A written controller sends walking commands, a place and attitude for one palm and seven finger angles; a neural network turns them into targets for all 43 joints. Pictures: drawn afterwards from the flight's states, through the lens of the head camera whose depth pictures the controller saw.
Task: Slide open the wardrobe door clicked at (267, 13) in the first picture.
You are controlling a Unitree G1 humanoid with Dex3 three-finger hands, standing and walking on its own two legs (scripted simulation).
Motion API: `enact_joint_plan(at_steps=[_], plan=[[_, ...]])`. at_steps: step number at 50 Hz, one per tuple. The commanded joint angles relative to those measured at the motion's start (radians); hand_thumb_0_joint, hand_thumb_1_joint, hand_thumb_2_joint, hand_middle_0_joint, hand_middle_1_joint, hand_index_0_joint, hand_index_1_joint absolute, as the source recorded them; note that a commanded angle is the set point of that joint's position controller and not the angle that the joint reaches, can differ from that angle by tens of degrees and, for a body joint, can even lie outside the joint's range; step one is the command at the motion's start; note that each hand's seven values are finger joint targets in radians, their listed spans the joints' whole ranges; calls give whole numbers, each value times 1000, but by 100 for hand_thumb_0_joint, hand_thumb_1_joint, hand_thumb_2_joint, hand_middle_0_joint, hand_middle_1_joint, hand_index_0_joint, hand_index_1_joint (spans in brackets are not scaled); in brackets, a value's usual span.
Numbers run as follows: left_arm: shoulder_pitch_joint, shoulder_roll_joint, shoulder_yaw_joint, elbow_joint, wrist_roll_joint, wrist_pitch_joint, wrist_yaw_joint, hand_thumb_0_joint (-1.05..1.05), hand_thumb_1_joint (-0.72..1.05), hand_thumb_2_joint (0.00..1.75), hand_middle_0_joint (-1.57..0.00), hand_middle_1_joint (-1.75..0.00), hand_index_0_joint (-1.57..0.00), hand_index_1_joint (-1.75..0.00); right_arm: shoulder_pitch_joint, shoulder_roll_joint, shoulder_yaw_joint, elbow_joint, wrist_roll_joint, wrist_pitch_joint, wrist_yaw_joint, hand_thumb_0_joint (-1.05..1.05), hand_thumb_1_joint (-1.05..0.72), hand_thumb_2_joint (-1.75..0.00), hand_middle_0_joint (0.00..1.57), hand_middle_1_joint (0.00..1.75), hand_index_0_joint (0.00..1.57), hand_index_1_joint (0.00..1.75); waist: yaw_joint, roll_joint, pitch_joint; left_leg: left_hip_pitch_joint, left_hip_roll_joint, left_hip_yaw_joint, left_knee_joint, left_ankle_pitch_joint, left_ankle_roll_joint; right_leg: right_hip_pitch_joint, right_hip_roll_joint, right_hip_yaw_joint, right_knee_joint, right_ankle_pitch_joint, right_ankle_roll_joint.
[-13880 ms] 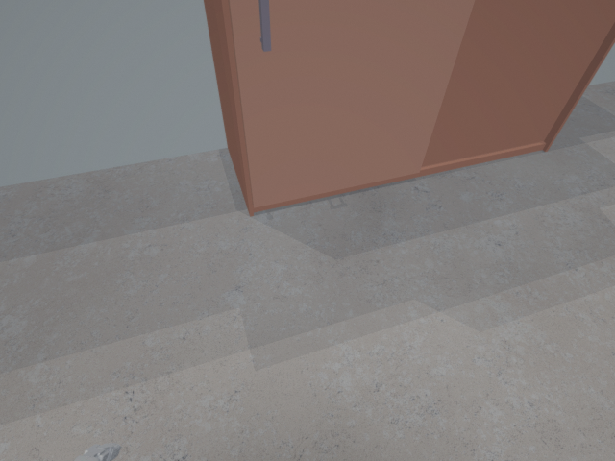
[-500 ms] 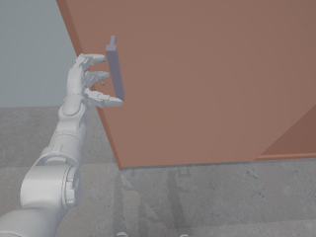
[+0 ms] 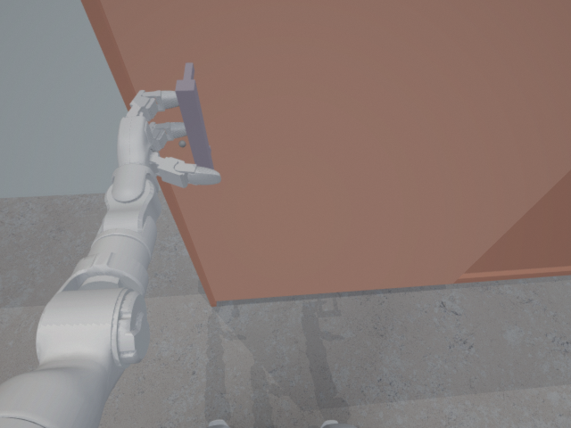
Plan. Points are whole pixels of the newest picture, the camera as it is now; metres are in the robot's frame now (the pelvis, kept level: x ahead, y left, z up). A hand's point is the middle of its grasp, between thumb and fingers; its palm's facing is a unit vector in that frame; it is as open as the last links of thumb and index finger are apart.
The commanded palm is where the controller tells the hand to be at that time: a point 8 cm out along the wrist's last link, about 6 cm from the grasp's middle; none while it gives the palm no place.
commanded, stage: feel for the door with the fingertips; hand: left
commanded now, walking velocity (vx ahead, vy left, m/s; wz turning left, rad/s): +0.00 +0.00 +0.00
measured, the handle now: (198, 126) +0.53 +0.10 +0.11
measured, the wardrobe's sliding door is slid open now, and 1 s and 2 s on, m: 0.00 0.00 0.00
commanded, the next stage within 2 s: slide the fingers in behind the handle in 0.14 s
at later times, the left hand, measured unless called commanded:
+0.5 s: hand (185, 144) +0.49 +0.12 +0.12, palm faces +0.03 -1.00 +0.01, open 13.8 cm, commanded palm +0.46 +0.17 +0.12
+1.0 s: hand (200, 150) +0.47 +0.10 +0.12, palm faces +0.03 -1.00 +0.00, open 14.0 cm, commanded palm +0.44 +0.15 +0.12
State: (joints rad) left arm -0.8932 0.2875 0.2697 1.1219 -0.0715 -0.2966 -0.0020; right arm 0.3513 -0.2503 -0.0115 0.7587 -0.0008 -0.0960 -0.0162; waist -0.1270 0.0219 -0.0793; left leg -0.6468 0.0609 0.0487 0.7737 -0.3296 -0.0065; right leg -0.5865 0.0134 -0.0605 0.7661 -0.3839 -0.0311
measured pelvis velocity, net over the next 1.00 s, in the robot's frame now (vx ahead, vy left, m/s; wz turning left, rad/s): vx -0.01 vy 0.01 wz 0.01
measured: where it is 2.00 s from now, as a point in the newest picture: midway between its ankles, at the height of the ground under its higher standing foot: outside the picture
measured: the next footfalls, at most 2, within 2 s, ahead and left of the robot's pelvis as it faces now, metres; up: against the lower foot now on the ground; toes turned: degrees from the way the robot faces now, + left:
none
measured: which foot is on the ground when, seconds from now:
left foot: down 0.00-1.00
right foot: down 0.00-1.00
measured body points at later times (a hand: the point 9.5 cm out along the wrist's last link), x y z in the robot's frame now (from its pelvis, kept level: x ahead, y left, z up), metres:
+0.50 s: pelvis +0.00 +0.01 +0.00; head +0.06 +0.01 +0.44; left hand +0.48 +0.17 +0.12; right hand +0.02 -0.25 -0.13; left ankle +0.03 +0.13 -0.71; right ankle -0.01 -0.10 -0.71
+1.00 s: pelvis -0.01 +0.01 +0.00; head +0.05 +0.01 +0.45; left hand +0.46 +0.15 +0.12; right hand +0.05 -0.26 -0.12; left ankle +0.03 +0.13 -0.71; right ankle -0.01 -0.10 -0.71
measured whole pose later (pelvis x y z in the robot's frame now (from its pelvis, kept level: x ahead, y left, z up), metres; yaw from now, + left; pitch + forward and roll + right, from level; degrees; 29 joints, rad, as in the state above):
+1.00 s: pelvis -0.01 +0.01 +0.00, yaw +0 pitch +10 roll -1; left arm -0.87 0.18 0.19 1.08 -0.07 -0.30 0.06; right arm 0.32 -0.24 -0.01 0.75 -0.01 -0.10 0.00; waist -0.11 0.02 -0.09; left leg -0.63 0.05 0.04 0.78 -0.33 0.00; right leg -0.57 0.00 -0.06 0.77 -0.38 -0.02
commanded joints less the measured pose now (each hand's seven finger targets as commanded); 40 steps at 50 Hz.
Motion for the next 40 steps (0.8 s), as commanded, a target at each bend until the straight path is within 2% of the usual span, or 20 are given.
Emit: enact_joint_plan(at_steps=[1, 5, 6, 9, 11, 12, 13, 17, 19, 20, 22, 24, 26, 29, 30, 33, 35, 36, 38, 40], plan=[[-524, 165, -3, -198, -15, -70, -13, 0, -50, 30, -30, -120, -30, -120, 95, -156, -56, -61, 7, -35, -16, 0, -90, -90, 20, 30, 20, 30, -26, -21, -370, 264, -65, -46, -43, 204, 25, 78, 29, 52, -113, 361, 26], [-575, 184, 2, -174, -7, -66, -7, 0, -50, 30, -30, -120, -30, -120, 100, -159, -51, -57, 3, -35, -13, 0, -90, -90, 20, 30, 20, 30, -39, -18, -360, 234, -66, -53, -41, 179, 27, 57, 26, 55, -110, 335, 28], [-565, 223, 37, -164, -4, -70, -3, 0, -50, 30, -30, -120, -30, -120, 106, -164, -53, -56, 1, -34, -15, 0, -90, -90, 20, 30, 20, 30, -27, -24, -372, 232, -66, -53, -36, 184, 28, 63, 27, 57, -106, 335, 27], [-579, 172, -7, -172, 3, -78, -5, 0, -50, 30, -30, -120, -30, -120, 103, -154, -51, -61, 1, -36, -10, 0, -90, -90, 20, 30, 20, 30, -38, 10, -386, 253, -65, -57, -28, 196, 24, 40, 27, 50, -97, 335, 25], [-609, 200, 12, -167, 7, -81, 1, 0, -50, 30, -30, -120, -30, -120, 117, -163, -55, -53, -2, -33, -11, 0, -90, -90, 20, 30, 20, 30, -44, 5, -391, 267, -62, -64, -24, 216, 24, 28, 29, 46, -91, 340, 24], [-616, 193, 1, -186, 7, -82, 2, 0, -50, 30, -30, -120, -30, -120, 113, -163, -54, -58, -1, -32, -9, 0, -90, -90, 20, 30, 20, 30, -40, 42, -418, 286, -60, -68, -24, 223, 20, 19, 28, 45, -88, 333, 22], [-645, 144, -39, -183, 4, -81, 1, 0, -50, 30, -30, -120, -30, -120, 110, -156, -51, -54, -1, -35, -8, 0, -90, -90, 20, 30, 20, 30, -59, 47, -403, 299, -58, -70, -22, 217, 20, -7, 31, 39, -91, 316, 23], [-562, 192, 17, -188, -4, -85, 0, 0, -50, 30, -30, -120, -30, -120, 115, -166, -55, -66, -3, -31, -4, 0, -90, -90, 20, 30, 20, 30, -25, 2, -435, 288, -57, -73, -31, 237, 18, 40, 34, 33, -83, 333, 19], [-558, 122, -35, -230, -7, -90, -3, 0, -50, 30, -30, -120, -30, -120, 100, -153, -55, -76, -1, -33, 0, 0, -90, -90, 20, 30, 20, 30, -28, 37, -431, 312, -58, -68, -30, 237, 17, 29, 37, 30, -87, 329, 19], [-519, 138, -13, -214, -7, -86, 1, 0, -50, 30, -30, -120, -30, -120, 101, -156, -56, -75, -1, -32, 1, 0, -90, -90, 20, 30, 20, 30, -12, 33, -419, 304, -57, -71, -33, 230, 15, 30, 40, 28, -87, 317, 15], [-505, 150, -6, -225, -8, -81, 7, 0, -50, 30, -30, -120, -30, -120, 101, -161, -56, -78, 2, -29, -1, 0, -90, -90, 20, 30, 20, 30, -13, 10, -414, 297, -57, -69, -41, 230, 17, 43, 39, 28, -92, 321, 17], [-493, 168, 13, -197, -8, -67, 15, 0, -50, 30, -30, -120, -30, -120, 98, -160, -54, -77, 2, -25, -3, 0, -90, -90, 20, 30, 20, 30, -18, -34, -358, 248, -59, -58, -48, 194, 22, 54, 38, 32, -104, 314, 22], [-484, 208, 44, -231, -1, -73, 21, 0, -50, 30, -30, -120, -30, -120, 97, -163, -54, -83, 1, -23, -6, 0, -90, -90, 20, 30, 20, 30, -1, -15, -387, 255, -62, -53, -51, 204, 23, 85, 37, 40, -101, 332, 19], [-473, 111, -32, -307, -3, -90, 23, 0, -50, 30, -30, -120, -30, -120, 76, -145, -54, -95, 4, -31, -1, 0, -90, -90, 20, 30, 20, 30, -2, 36, -397, 317, -57, -60, -47, 240, 16, 60, 41, 29, -96, 335, 15], [-452, 105, -34, -323, -6, -90, 26, 0, -50, 30, -30, -120, -30, -120, 75, -145, -57, -95, 4, -33, 1, 0, -90, -90, 20, 30, 20, 30, 3, 34, -418, 326, -57, -60, -47, 252, 15, 69, 42, 27, -94, 343, 14], [-434, 71, -56, -308, -18, -68, 27, 0, -50, 30, -30, -120, -30, -120, 71, -147, -60, -90, 9, -32, -1, 0, -90, -90, 20, 30, 20, 30, -11, -30, -376, 314, -55, -59, -55, 239, 19, 68, 43, 25, -109, 343, 20], [-439, 83, -49, -301, -17, -55, 33, 0, -50, 30, -30, -120, -30, -120, 62, -146, -56, -87, 11, -30, -3, 0, -90, -90, 20, 30, 20, 30, -6, -23, -349, 288, -61, -51, -64, 208, 20, 78, 40, 30, -117, 333, 20], [-441, 121, -17, -306, -10, -55, 41, 0, -50, 30, -30, -120, -30, -120, 68, -151, -58, -84, 9, -28, -6, 0, -90, -90, 20, 30, 20, 30, 3, -23, -361, 294, -61, -52, -64, 218, 20, 89, 39, 32, -114, 341, 18], [-481, 62, -68, -314, -7, -57, 46, 0, -50, 30, -30, -120, -30, -120, 57, -138, -52, -83, 8, -33, -5, 0, -90, -90, 20, 30, 20, 30, -15, -4, -349, 308, -61, -54, -63, 218, 20, 69, 37, 29, -116, 337, 20], [-467, 57, -71, -312, -7, -67, 53, 0, -50, 30, -30, -120, -30, -120, 50, -139, -53, -83, 8, -36, -5, 0, -90, -90, 20, 30, 20, 30, -7, -2, -353, 309, -63, -57, -63, 211, 17, 68, 36, 31, -114, 327, 17]])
